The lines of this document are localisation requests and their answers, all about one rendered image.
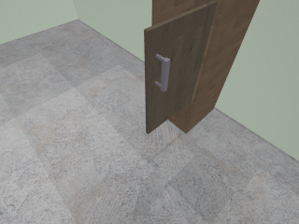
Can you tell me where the cupboard door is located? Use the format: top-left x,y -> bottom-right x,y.
144,0 -> 218,134

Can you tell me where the handle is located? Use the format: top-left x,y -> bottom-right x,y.
154,53 -> 171,92

